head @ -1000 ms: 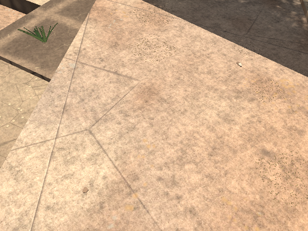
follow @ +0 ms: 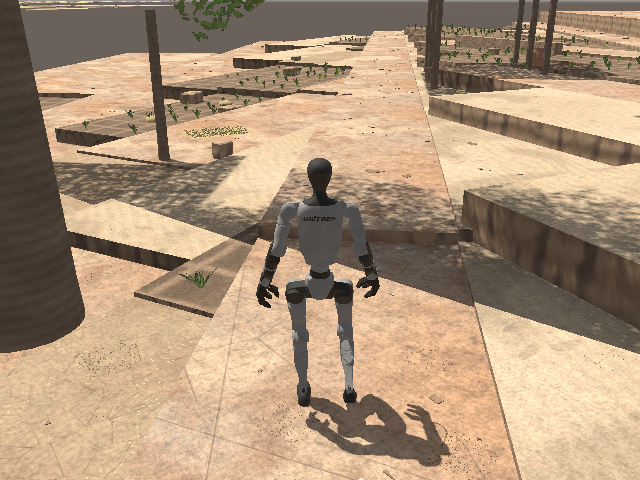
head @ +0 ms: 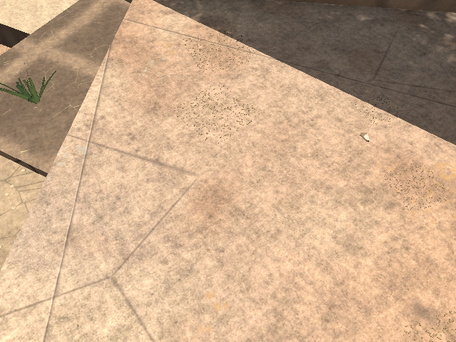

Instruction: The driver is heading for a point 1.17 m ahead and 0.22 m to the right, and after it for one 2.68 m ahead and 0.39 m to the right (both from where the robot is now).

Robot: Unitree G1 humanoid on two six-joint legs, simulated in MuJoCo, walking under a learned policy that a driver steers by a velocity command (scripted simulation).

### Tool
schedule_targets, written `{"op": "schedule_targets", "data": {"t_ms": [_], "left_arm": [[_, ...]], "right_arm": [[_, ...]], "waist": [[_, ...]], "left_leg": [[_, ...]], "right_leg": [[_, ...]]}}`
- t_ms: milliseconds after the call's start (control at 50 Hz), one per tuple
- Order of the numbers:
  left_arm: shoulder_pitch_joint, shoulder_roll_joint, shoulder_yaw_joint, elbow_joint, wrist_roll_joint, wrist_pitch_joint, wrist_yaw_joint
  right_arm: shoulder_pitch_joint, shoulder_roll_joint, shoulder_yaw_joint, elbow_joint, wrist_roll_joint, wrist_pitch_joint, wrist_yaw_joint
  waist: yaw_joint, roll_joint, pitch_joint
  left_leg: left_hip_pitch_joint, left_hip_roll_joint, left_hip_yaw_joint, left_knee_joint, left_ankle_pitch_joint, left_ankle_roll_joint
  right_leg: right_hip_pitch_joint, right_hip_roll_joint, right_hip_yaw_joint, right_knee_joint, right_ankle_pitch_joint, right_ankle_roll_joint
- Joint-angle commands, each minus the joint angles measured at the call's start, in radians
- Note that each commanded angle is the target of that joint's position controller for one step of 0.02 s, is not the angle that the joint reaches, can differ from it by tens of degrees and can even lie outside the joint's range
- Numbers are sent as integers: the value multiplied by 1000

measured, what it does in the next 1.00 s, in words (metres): walks ahead: right foot, then left foot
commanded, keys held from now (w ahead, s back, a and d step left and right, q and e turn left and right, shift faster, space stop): w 0.98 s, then w+e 0.02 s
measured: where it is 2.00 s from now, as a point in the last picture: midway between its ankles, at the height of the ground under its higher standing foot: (269, 169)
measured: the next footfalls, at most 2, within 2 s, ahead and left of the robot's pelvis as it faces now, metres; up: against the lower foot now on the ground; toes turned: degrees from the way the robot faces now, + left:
right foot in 0.36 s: +0.39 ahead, -0.16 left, +0.00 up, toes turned -2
left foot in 0.90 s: +0.70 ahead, +0.07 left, +0.00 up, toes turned +3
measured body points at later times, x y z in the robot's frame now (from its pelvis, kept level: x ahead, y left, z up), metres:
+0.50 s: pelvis +0.29 -0.07 +0.00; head +0.32 -0.09 +0.45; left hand +0.41 +0.20 -0.11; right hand +0.35 -0.35 -0.14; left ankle +0.21 +0.08 -0.65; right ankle +0.34 -0.16 -0.74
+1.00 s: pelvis +0.58 -0.02 -0.01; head +0.61 -0.01 +0.44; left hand +0.59 +0.26 -0.15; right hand +0.75 -0.28 -0.11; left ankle +0.66 +0.07 -0.74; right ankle +0.42 -0.16 -0.65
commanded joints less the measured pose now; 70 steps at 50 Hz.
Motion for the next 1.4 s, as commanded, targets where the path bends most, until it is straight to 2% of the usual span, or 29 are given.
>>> {"op": "schedule_targets", "data": {"t_ms": [20, 120, 240, 300, 340, 360, 380, 400, 420, 440, 460, 480, 540, 580, 700, 800, 860, 900, 920, 940, 960, 980, 1000, 1020, 1060, 1120, 1240, 1340, 1400], "left_arm": [[72, 54, 17, -44, 9, 15, 7], [-123, 47, 10, -119, 25, 13, 1], [-308, 47, -1, -184, 10, -4, -26], [-301, 78, 8, -202, 9, -10, -40], [-135, 126, 36, -159, 10, -13, -38], [40, 183, 62, -112, 15, -11, -29], [160, 292, 89, -91, 33, -4, -24], [187, 228, 72, -83, 18, 0, -29], [119, 171, 51, -93, 15, -1, -30], [42, 141, 42, -114, 19, -1, -28], [-21, 113, 34, -121, 25, -3, -30], [-57, 85, 26, -127, 34, -9, -31], [-61, 91, 30, -112, 31, -23, -33], [-32, 112, 36, -94, 29, -26, -24], [60, 134, 40, -48, 16, -9, -1], [135, 144, 47, -1, 8, 19, 6], [108, 164, 56, 0, 6, 33, 13], [85, 140, 45, -13, 14, 43, 16], [157, 67, 20, -41, 29, 32, 13], [223, -10, -5, -27, 27, 9, 4], [127, 101, 23, -40, -3, -11, -3], [43, 130, 31, -70, -21, -23, -6], [6, 124, 31, -73, -15, -25, 0], [4, 114, 37, -69, -6, -16, 3], [53, 69, 36, -52, -7, 14, 5], [14, 48, 36, -73, -4, 39, 10], [-149, 16, 26, -134, 8, 26, -15], [-273, 10, 18, -218, 6, 28, -46], [-226, 50, 38, -244, 5, 34, -63]], "right_arm": [[-21, -99, -22, -39, 4, -33, 1], [49, -150, -32, 3, 7, -24, -25], [165, -184, -38, 63, 24, -1, -35], [169, -198, -45, 77, 26, 19, -41], [137, -199, -42, 72, 22, 33, -44], [148, -160, -25, 60, 10, 35, -47], [261, -54, 9, 33, 3, 18, -38], [248, -64, 11, 49, 11, -4, -36], [168, -158, -15, 28, 41, -19, -29], [99, -164, -14, 9, 49, -26, -29], [62, -156, -16, 4, 34, -24, -34], [69, -148, -22, 8, 23, -14, -38], [100, -98, -15, 22, 15, 17, -41], [39, -96, -15, -1, 7, 23, -44], [-164, -58, 1, -54, 10, 5, -26], [-277, -70, 5, -103, 20, -9, 2], [-209, -110, -10, -92, 19, -14, 11], [58, -186, -51, -12, 13, -12, -2], [202, -273, -73, 14, -6, -9, -11], [240, -269, -70, 31, 7, -3, -6], [210, -190, -46, 28, 18, -4, -8], [125, -167, -37, 14, 18, -5, -11], [55, -141, -31, 2, 8, -6, -13], [12, -110, -23, -3, -3, -11, -12], [-14, -88, -19, 8, -12, -23, -9], [3, -118, -29, 37, -16, -35, -19], [33, -146, -32, 63, -9, -28, -44], [116, -172, -43, 101, 8, 11, -53], [84, -207, -55, 87, 15, 38, -65]], "waist": [[33, 96, -59], [-13, 76, 6], [-78, 77, 22], [-50, 97, 2], [47, 104, -96], [113, 70, -229], [90, -148, -388], [106, -226, -446], [104, -151, -303], [79, -90, -201], [51, -36, -123], [17, -52, -96], [-21, -49, -78], [-14, -25, -49], [52, -18, -2], [73, -21, 28], [14, -51, -24], [-116, -32, -199], [-120, 118, -356], [-96, 305, -454], [-124, 217, -355], [-103, 175, -216], [-75, 101, -144], [-43, 95, -98], [-3, 125, -85], [5, 103, -36], [-47, 76, 3], [-86, 62, 37], [-28, 110, -24]], "left_leg": [[72, 277, -286, -280, 64, 185], [69, 242, -178, -320, 92, 166], [204, 279, -143, -263, 95, 131], [313, 327, -164, -184, 188, 104], [314, 281, -119, 22, 458, 69], [202, 226, -75, 255, 414, 37], [-201, 81, -15, 657, 71, -41], [-376, 9, -143, 829, -438, -49], [-480, 71, -188, 911, -406, -29], [-488, 127, -156, 887, -316, -15], [-458, 166, -138, 821, -236, -18], [-396, 199, -146, 762, -178, -21], [-327, 215, -135, 693, -104, -48], [-387, 220, -132, 600, -25, -70], [-366, 173, -79, 240, 243, -81], [-405, 147, -83, 119, 178, -44], [-278, 105, -55, 92, 69, -3], [125, 84, -35, 89, 102, 54], [518, 318, -356, 120, 70, 166], [702, 457, -750, -27, -112, 266], [639, 426, -719, -80, -224, 222], [493, 399, -580, -109, -180, 186], [351, 371, -474, -142, -96, 168], [242, 339, -389, -177, -22, 153], [140, 308, -285, -238, 31, 143], [99, 305, -168, -288, 124, 146], [145, 265, 27, -313, 203, 95], [368, 338, 71, -230, 335, 83], [428, 352, 111, -60, 749, 50]], "right_leg": [[-112, -84, 34, -52, 52, 19], [-204, -81, 5, -369, 322, 62], [-169, -21, -25, -621, 416, 45], [-142, -2, -25, -667, 295, 5], [89, 52, -78, -704, 251, -38], [355, 4, -32, -670, 269, -80], [764, -252, 392, -692, 130, -232], [832, -314, 687, -863, -3, -277], [730, -288, 579, -886, -70, -229], [591, -253, 445, -900, -17, -199], [453, -213, 345, -934, 71, -187], [364, -179, 276, -964, 144, -172], [268, -146, 169, -1031, 282, -188], [278, -144, 124, -1054, 357, -197], [323, -99, 8, -1077, 355, -154], [494, -171, 24, -1008, 410, -147], [554, -187, 21, -898, 652, -120], [442, -103, -45, -578, 801, -71], [106, -2, -90, -218, 480, -17], [-173, 147, -1, 28, -248, 17], [-286, 89, 86, 124, -255, 0], [-330, 36, 50, 111, -159, -12], [-293, -10, 33, 64, -67, -11], [-241, -42, 36, 11, -9, -6], [-149, -67, 49, -33, 42, 3], [-207, -68, 69, -111, 138, 27], [-203, -34, -7, -448, 440, 31], [-292, -13, -59, -563, 345, -4], [-171, 59, -136, -566, 191, -55]]}}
